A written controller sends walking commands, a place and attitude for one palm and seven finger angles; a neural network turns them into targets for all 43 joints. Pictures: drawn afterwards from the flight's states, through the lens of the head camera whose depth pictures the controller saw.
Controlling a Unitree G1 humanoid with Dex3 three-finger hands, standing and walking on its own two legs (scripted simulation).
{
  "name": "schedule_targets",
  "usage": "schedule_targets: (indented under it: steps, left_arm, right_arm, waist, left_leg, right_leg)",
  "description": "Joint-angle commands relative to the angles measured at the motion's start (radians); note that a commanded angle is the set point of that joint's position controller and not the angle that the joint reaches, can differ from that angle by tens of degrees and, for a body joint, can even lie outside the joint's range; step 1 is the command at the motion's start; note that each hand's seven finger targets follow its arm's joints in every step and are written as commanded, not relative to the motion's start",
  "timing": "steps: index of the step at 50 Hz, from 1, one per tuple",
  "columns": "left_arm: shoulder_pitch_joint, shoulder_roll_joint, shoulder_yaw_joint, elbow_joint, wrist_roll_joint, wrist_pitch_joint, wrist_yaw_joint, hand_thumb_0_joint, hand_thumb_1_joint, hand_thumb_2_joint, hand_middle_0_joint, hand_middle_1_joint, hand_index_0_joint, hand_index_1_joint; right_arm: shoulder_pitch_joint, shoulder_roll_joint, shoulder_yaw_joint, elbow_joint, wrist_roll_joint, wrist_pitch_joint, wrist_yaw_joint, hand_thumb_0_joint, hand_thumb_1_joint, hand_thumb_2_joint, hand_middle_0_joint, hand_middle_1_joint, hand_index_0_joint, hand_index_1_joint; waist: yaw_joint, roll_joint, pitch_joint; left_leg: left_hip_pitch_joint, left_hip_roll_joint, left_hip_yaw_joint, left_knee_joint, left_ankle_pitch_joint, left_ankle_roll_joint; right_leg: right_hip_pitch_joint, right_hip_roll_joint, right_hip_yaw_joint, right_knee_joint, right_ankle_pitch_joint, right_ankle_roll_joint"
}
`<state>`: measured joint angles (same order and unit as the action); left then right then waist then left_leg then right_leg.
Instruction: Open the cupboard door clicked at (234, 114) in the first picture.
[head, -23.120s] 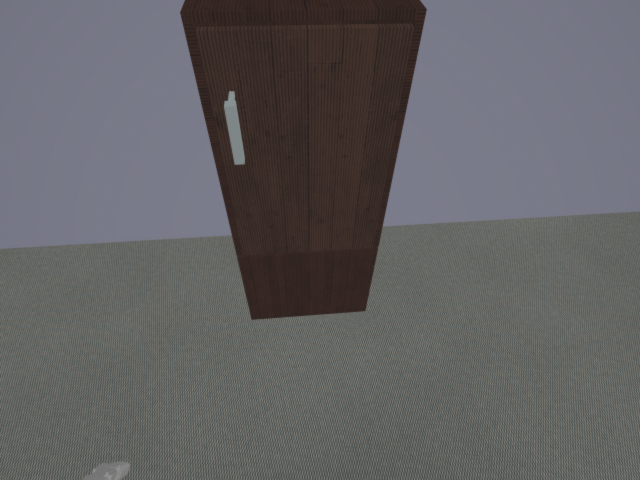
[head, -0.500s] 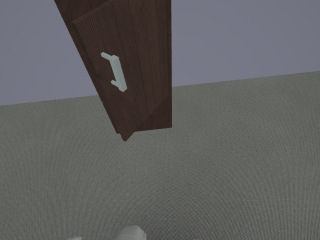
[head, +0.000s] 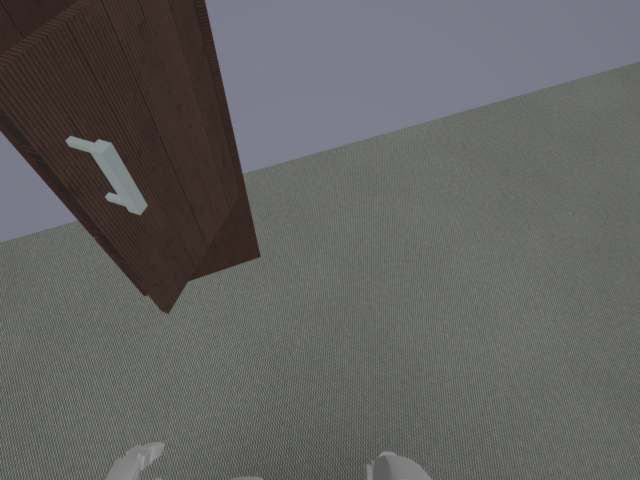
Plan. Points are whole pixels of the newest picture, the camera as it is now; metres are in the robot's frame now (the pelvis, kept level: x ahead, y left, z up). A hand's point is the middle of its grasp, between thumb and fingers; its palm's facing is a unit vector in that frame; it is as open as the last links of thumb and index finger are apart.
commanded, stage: walk to a spot facing it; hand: left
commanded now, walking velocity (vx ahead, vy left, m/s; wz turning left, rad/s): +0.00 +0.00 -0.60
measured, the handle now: (108, 176) +0.46 +0.34 +0.05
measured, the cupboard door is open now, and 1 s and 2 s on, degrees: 48 48 48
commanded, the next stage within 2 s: turn to face it in 1.98 s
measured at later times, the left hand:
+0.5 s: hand (229, 425) +0.19 +0.15 -0.17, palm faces -0.27 -0.94 -0.20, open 7.4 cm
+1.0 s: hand (283, 393) +0.24 +0.08 -0.17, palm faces -0.52 -0.83 -0.20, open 7.4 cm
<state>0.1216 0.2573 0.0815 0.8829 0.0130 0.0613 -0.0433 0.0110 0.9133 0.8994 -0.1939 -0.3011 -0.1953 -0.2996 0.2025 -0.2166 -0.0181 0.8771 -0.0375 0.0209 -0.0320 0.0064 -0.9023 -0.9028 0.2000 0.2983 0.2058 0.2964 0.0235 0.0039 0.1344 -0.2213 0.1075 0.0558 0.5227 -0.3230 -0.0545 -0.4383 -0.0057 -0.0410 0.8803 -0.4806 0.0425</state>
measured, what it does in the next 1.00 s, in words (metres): walks ahead, turning right: right foot, then left foot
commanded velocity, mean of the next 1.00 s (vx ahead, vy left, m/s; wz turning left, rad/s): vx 0.13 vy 0.00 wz -0.60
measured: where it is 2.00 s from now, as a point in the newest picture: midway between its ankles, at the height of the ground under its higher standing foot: (474, 392)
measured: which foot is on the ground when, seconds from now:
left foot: down 0.00-0.06, up 0.08-0.36, down 0.38-0.64, up 0.66-0.98, down 1.00-1.00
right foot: up 0.00-0.04, down 0.06-0.38, up 0.40-0.64, down 0.66-0.98, up 1.00-1.00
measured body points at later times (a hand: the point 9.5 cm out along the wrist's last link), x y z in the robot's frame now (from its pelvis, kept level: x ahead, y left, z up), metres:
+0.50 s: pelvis +0.04 -0.02 +0.00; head +0.10 -0.02 +0.44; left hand +0.20 +0.20 -0.15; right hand +0.03 -0.28 -0.14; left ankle +0.07 +0.12 -0.74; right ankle -0.02 -0.12 -0.68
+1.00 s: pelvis +0.12 -0.08 +0.00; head +0.16 -0.10 +0.44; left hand +0.27 +0.12 -0.16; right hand +0.07 -0.36 -0.13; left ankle +0.21 +0.02 -0.74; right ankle +0.00 -0.14 -0.73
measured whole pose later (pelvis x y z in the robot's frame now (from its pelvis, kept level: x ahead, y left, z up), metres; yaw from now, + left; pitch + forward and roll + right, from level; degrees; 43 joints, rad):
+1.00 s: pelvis +0.12 -0.08 +0.00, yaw -37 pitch +2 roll +0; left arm 0.32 0.21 0.07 0.97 0.02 0.01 -0.03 0.01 0.91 0.90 -0.20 -0.30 -0.20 -0.30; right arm 0.16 -0.25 -0.04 0.85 -0.02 -0.02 0.01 0.01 -0.91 -0.90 0.20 0.30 0.20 0.30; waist 0.04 -0.02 0.05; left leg -0.32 0.04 0.04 0.52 -0.32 -0.04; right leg -0.22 0.06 0.13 0.57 -0.38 -0.03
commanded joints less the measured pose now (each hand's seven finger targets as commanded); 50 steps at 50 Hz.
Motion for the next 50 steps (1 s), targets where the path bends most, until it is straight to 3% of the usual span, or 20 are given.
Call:
schedule_targets:
  steps: [1,2,3,5,9,14,17,19,20,24,30,31,32,33,37,44,47,48,49,50]
  left_arm:
    - [0.080,0.078,0.017,-0.060,0.001,-0.034,-0.001,0.000,0.900,0.900,-0.200,-0.300,-0.200,-0.300]
    - [0.158,0.154,0.033,-0.033,0.008,-0.044,0.009,0.000,0.900,0.900,-0.200,-0.300,-0.200,-0.300]
    - [0.217,0.274,0.059,-0.020,0.015,-0.051,0.030,0.000,0.900,0.900,-0.200,-0.300,-0.200,-0.300]
    - [0.187,0.244,0.059,-0.027,0.010,-0.041,0.057,0.000,0.900,0.900,-0.200,-0.300,-0.200,-0.300]
    - [0.074,0.171,0.036,-0.055,0.014,-0.041,0.069,0.000,0.900,0.900,-0.200,-0.300,-0.200,-0.300]
    - [0.058,0.178,0.039,-0.051,0.018,-0.037,0.061,0.000,0.900,0.900,-0.200,-0.300,-0.200,-0.300]
    - [0.006,0.146,0.033,-0.066,0.003,-0.029,0.054,0.000,0.900,0.900,-0.200,-0.300,-0.200,-0.300]
    - [0.042,0.063,0.010,-0.101,-0.006,-0.030,0.037,0.000,0.900,0.900,-0.200,-0.300,-0.200,-0.300]
    - [0.016,0.095,0.021,-0.126,-0.002,-0.037,0.025,0.000,0.900,0.900,-0.200,-0.300,-0.200,-0.300]
    - [-0.016,0.045,0.015,-0.086,0.004,-0.028,0.005,0.000,0.900,0.900,-0.200,-0.300,-0.200,-0.300]
    - [0.035,0.057,0.011,-0.075,0.003,-0.035,0.000,0.000,0.900,0.900,-0.200,-0.300,-0.200,-0.300]
    - [0.107,0.094,0.022,-0.054,0.005,-0.040,0.005,0.000,0.900,0.900,-0.200,-0.300,-0.200,-0.300]
    - [0.179,0.216,0.048,-0.031,0.019,-0.049,0.019,0.000,0.900,0.900,-0.200,-0.300,-0.200,-0.300]
    - [0.247,0.281,0.060,-0.016,0.003,-0.047,0.034,0.000,0.900,0.900,-0.200,-0.300,-0.200,-0.300]
    - [0.098,0.164,0.037,-0.048,0.011,-0.060,0.054,0.000,0.900,0.900,-0.200,-0.300,-0.200,-0.300]
    - [0.158,0.177,0.044,0.004,0.015,-0.085,0.035,0.000,0.900,0.900,-0.200,-0.300,-0.200,-0.300]
    - [0.108,0.159,0.046,-0.004,0.007,-0.085,0.030,0.000,0.900,0.900,-0.200,-0.300,-0.200,-0.300]
    - [0.080,0.121,0.037,-0.018,0.005,-0.086,0.025,0.000,0.900,0.900,-0.200,-0.300,-0.200,-0.300]
    - [0.085,0.050,0.022,-0.036,0.000,-0.088,0.014,0.000,0.900,0.900,-0.200,-0.300,-0.200,-0.300]
    - [0.022,0.042,0.016,-0.085,-0.004,-0.098,0.007,0.000,0.900,0.900,-0.200,-0.300,-0.200,-0.300]
  right_arm:
    - [0.017,-0.227,-0.072,-0.057,0.007,-0.013,-0.008,0.000,-0.900,-0.900,0.200,0.300,0.200,0.300]
    - [0.005,-0.194,-0.071,-0.071,0.019,-0.010,-0.001,0.000,-0.900,-0.900,0.200,0.300,0.200,0.300]
    - [-0.037,-0.109,-0.051,-0.124,0.031,-0.009,0.005,0.000,-0.900,-0.900,0.200,0.300,0.200,0.300]
    - [-0.074,-0.134,-0.053,-0.109,0.032,-0.001,-0.008,0.000,-0.900,-0.900,0.200,0.300,0.200,0.300]
    - [-0.041,-0.097,-0.045,-0.061,0.029,0.006,0.003,0.000,-0.900,-0.900,0.200,0.300,0.200,0.300]
    - [-0.013,-0.079,-0.047,-0.051,0.034,0.001,0.005,0.000,-0.900,-0.900,0.200,0.300,0.200,0.300]
    - [0.092,-0.110,-0.049,-0.017,0.032,-0.015,-0.007,0.000,-0.900,-0.900,0.200,0.300,0.200,0.300]
    - [0.130,-0.268,-0.076,-0.037,0.007,-0.028,-0.016,0.000,-0.900,-0.900,0.200,0.300,0.200,0.300]
    - [0.109,-0.287,-0.076,-0.063,0.000,-0.027,-0.021,0.000,-0.900,-0.900,0.200,0.300,0.200,0.300]
    - [0.054,-0.197,-0.056,-0.062,-0.005,-0.032,-0.019,0.000,-0.900,-0.900,0.200,0.300,0.200,0.300]
    - [0.065,-0.232,-0.075,-0.044,0.005,-0.016,-0.003,0.000,-0.900,-0.900,0.200,0.300,0.200,0.300]
    - [0.049,-0.212,-0.074,-0.057,0.010,-0.011,0.001,0.000,-0.900,-0.900,0.200,0.300,0.200,0.300]
    - [0.027,-0.134,-0.060,-0.091,0.024,-0.009,0.011,0.000,-0.900,-0.900,0.200,0.300,0.200,0.300]
    - [-0.064,-0.133,-0.048,-0.134,0.024,-0.002,0.010,0.000,-0.900,-0.900,0.200,0.300,0.200,0.300]
    - [-0.091,-0.129,-0.058,-0.095,0.017,-0.009,0.027,0.000,-0.900,-0.900,0.200,0.300,0.200,0.300]
    - [-0.109,-0.084,-0.056,-0.092,0.021,-0.041,0.044,0.000,-0.900,-0.900,0.200,0.300,0.200,0.300]
    - [-0.015,-0.103,-0.056,-0.063,0.022,-0.062,0.030,0.000,-0.900,-0.900,0.200,0.300,0.200,0.300]
    - [0.081,-0.144,-0.063,-0.026,0.021,-0.072,0.017,0.000,-0.900,-0.900,0.200,0.300,0.200,0.300]
    - [0.206,-0.241,-0.089,0.003,0.002,-0.079,0.006,0.000,-0.900,-0.900,0.200,0.300,0.200,0.300]
    - [0.320,-0.303,-0.093,0.014,-0.012,-0.080,-0.004,0.000,-0.900,-0.900,0.200,0.300,0.200,0.300]
  waist:
    - [0.008,0.173,-0.182]
    - [0.042,-0.008,-0.216]
    - [0.074,-0.357,-0.227]
    - [0.065,-0.274,-0.213]
    - [-0.006,-0.138,-0.216]
    - [-0.020,-0.142,-0.197]
    - [-0.078,-0.086,-0.192]
    - [-0.073,0.339,-0.207]
    - [-0.071,0.186,-0.172]
    - [-0.034,0.222,-0.166]
    - [-0.024,0.186,-0.179]
    - [0.012,0.110,-0.197]
    - [0.045,-0.242,-0.224]
    - [0.113,-0.355,-0.201]
    - [0.013,-0.184,-0.114]
    - [0.025,-0.155,-0.119]
    - [-0.041,-0.130,-0.120]
    - [-0.089,-0.042,-0.139]
    - [-0.143,0.237,-0.199]
    - [-0.180,0.313,-0.210]
  left_leg:
    - [0.020,0.167,-0.002,0.064,0.493,0.092]
    - [-0.134,0.100,0.061,0.249,0.280,0.035]
    - [-0.375,-0.055,0.105,0.519,-0.301,-0.016]
    - [-0.413,-0.014,-0.074,0.672,-0.304,-0.003]
    - [-0.276,-0.027,-0.046,0.521,-0.168,-0.018]
    - [-0.162,-0.074,-0.028,0.254,-0.100,-0.008]
    - [0.088,-0.061,-0.037,-0.064,0.092,0.010]
    - [0.180,0.376,-0.491,-0.265,0.187,0.207]
    - [0.030,0.420,-0.504,-0.262,0.157,0.284]
    - [0.124,0.218,-0.123,-0.119,0.674,0.181]
    - [0.046,0.195,0.017,0.010,0.485,0.096]
    - [-0.057,0.164,0.048,0.119,0.312,0.052]
    - [-0.319,0.026,0.163,0.365,-0.107,-0.013]
    - [-0.442,-0.027,0.038,0.551,-0.388,-0.018]
    - [-0.395,0.007,-0.050,0.577,-0.131,-0.018]
    - [-0.253,-0.075,0.001,0.213,-0.064,-0.010]
    - [0.006,-0.095,0.010,-0.019,0.045,-0.002]
    - [0.209,-0.048,-0.028,-0.110,0.023,0.018]
    - [0.400,0.193,-0.327,-0.200,-0.156,0.099]
    - [0.410,0.427,-0.602,-0.317,-0.228,0.227]
  right_leg:
    - [0.257,0.028,-0.057,-0.348,0.238,-0.038]
    - [0.436,-0.086,0.099,-0.457,0.473,-0.087]
    - [0.520,-0.374,0.506,-0.529,0.795,-0.226]
    - [0.440,-0.330,0.503,-0.486,0.742,-0.315]
    - [0.322,-0.221,0.348,-0.459,0.741,-0.256]
    - [0.253,-0.182,0.397,-0.471,0.609,-0.234]
    - [0.080,-0.102,0.361,-0.386,0.470,-0.140]
    - [-0.142,0.081,0.091,0.009,-0.140,-0.024]
    - [-0.104,0.019,0.094,0.159,-0.140,-0.013]
    - [-0.121,-0.014,0.018,0.188,-0.047,0.009]
    - [0.186,0.030,-0.082,-0.303,0.179,-0.028]
    - [0.340,-0.006,-0.027,-0.430,0.286,-0.053]
    - [0.523,-0.266,0.359,-0.554,0.374,-0.152]
    - [0.476,-0.408,0.559,-0.615,0.367,-0.269]
    - [0.288,-0.252,0.407,-0.606,0.218,-0.251]
    - [0.301,-0.187,0.412,-0.600,0.160,-0.245]
    - [0.143,-0.131,0.388,-0.507,0.164,-0.198]
    - [-0.001,-0.074,0.340,-0.405,0.140,-0.158]
    - [-0.208,0.064,0.200,-0.117,0.033,-0.099]
    - [-0.330,0.070,0.065,0.164,-0.134,-0.062]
